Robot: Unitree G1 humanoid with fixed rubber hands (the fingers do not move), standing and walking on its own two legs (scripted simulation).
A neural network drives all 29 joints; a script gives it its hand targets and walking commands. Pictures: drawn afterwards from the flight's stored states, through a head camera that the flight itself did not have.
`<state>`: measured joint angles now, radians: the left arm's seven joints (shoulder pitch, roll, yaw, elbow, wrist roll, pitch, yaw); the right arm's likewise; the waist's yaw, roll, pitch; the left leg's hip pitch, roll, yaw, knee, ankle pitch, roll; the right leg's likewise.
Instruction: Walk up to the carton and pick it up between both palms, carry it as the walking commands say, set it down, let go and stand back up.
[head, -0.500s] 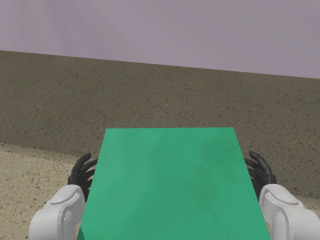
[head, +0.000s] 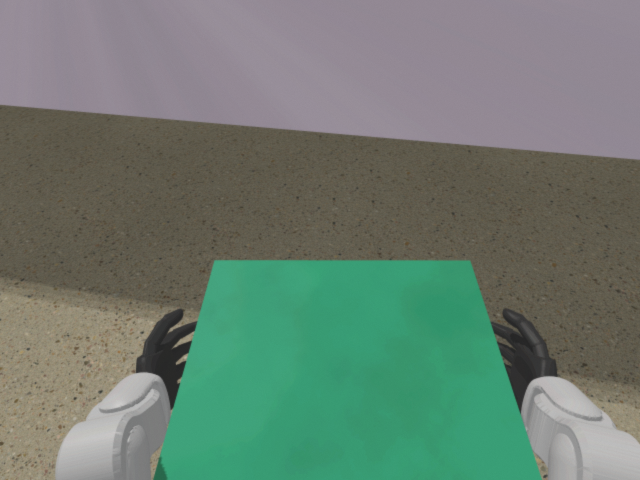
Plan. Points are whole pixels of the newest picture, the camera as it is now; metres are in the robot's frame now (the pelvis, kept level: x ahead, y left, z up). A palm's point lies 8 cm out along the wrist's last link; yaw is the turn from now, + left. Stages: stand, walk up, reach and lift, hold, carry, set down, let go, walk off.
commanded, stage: carry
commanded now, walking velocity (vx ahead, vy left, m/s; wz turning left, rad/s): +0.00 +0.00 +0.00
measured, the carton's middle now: (340, 405) +0.24 -0.01 +0.01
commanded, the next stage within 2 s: none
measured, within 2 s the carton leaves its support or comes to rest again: neither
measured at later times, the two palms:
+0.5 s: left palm (152, 402) +0.21 +0.19 +0.08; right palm (539, 396) +0.21 -0.20 +0.09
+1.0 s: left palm (153, 396) +0.22 +0.19 +0.08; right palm (536, 388) +0.22 -0.20 +0.09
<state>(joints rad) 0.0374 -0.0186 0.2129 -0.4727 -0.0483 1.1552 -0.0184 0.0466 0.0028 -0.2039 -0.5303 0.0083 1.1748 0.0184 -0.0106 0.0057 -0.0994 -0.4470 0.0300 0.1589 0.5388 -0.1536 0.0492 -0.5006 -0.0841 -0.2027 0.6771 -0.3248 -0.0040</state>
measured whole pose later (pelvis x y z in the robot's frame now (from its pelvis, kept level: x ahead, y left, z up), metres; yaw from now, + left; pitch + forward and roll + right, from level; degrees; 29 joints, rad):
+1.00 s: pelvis -0.02 +0.00 +0.01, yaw +0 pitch +4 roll +1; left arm 0.02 -0.02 0.21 -0.44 -0.03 1.15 -0.01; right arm 0.03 -0.01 -0.20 -0.48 0.02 1.16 0.01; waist 0.00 -0.01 -0.11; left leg -0.33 0.05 0.12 0.52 -0.25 -0.01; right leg -0.40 -0.08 -0.21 0.53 -0.19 -0.04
